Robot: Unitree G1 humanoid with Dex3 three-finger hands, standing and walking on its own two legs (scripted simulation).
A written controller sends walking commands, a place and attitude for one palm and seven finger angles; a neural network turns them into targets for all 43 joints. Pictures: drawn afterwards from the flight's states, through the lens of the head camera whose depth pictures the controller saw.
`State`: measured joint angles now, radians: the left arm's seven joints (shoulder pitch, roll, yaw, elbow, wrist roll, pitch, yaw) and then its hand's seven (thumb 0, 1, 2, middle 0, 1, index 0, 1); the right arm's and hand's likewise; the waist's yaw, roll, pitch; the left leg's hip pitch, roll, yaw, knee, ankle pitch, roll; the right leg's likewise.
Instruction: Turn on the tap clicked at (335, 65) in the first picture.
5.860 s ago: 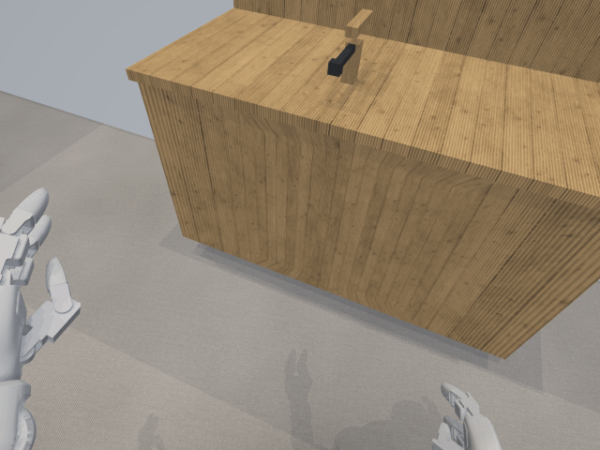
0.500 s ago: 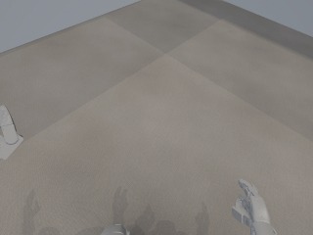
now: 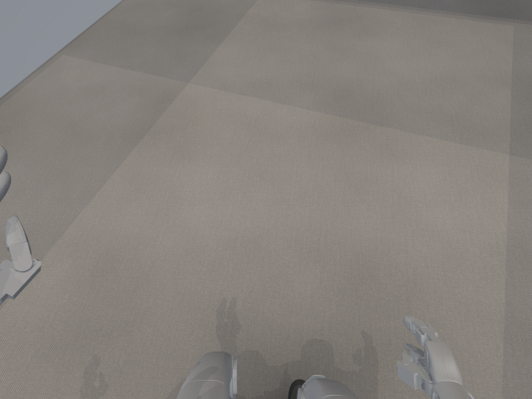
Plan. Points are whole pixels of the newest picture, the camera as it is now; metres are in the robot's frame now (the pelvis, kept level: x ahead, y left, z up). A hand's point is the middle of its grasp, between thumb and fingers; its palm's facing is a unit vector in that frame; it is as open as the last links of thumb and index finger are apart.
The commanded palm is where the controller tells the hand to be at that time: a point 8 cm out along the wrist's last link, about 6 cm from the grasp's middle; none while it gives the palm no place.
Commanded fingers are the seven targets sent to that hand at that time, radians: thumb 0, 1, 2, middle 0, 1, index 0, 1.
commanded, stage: turn to face it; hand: left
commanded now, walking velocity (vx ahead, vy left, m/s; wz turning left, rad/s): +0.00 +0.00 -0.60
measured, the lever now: out of the picture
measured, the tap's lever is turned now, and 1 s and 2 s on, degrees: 0 0 0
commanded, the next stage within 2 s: none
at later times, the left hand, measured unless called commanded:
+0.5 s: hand (96, 301) +0.20 +0.15 +0.18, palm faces +0.18 -0.89 -0.42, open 7.4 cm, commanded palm +0.14 +0.20 +0.19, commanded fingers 0.00 0.90 0.90 -0.20 -0.30 -0.20 -0.30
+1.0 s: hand (313, 374) +0.14 -0.04 +0.19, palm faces -0.22 -0.80 -0.55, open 7.4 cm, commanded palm +0.12 +0.05 +0.19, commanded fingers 0.00 0.90 0.90 -0.20 -0.30 -0.20 -0.30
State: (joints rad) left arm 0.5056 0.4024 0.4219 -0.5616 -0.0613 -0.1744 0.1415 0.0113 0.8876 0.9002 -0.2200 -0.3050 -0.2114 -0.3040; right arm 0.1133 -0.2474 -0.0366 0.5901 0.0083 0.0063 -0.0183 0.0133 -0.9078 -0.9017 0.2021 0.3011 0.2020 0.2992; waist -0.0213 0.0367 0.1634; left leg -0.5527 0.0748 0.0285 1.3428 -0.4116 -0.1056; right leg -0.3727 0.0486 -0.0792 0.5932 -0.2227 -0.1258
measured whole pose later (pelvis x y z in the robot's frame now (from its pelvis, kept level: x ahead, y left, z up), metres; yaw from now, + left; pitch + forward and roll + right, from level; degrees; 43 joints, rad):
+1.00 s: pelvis -0.17 -0.09 +0.00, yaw -35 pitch +1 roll +1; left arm 0.56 0.46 0.46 -0.68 -0.06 -0.24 0.12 0.01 0.89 0.90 -0.22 -0.31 -0.21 -0.30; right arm 0.14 -0.27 -0.06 0.55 0.01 0.03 0.00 0.01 -0.91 -0.90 0.20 0.30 0.20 0.30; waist -0.03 -0.02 0.14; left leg -0.43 0.06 0.06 0.87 -0.46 -0.08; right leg -0.40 0.07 0.06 0.56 -0.18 -0.05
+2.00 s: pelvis -0.27 -0.09 +0.00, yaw -70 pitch +0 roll +2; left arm 0.45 0.41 0.40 -0.54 -0.03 -0.18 0.13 0.01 0.89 0.90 -0.22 -0.30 -0.21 -0.30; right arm 0.16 -0.17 -0.01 0.50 0.01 0.05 -0.02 0.01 -0.91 -0.90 0.20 0.30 0.20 0.30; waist 0.05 -0.07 0.06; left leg -0.22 0.08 0.13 0.54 -0.30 -0.04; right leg -0.51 0.09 0.05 0.93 -0.40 0.01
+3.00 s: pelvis -0.39 +0.03 -0.01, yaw -107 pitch +0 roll +1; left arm 0.38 0.38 0.37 -0.53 -0.05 -0.17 0.13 0.01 0.89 0.90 -0.22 -0.30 -0.21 -0.30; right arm 0.13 -0.18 0.02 0.57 0.01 0.02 0.01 0.01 -0.90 -0.90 0.21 0.30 0.21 0.30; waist 0.01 0.05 0.18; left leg -0.48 0.14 0.05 1.13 -0.51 -0.10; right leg -0.38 0.01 -0.06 0.70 -0.31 -0.06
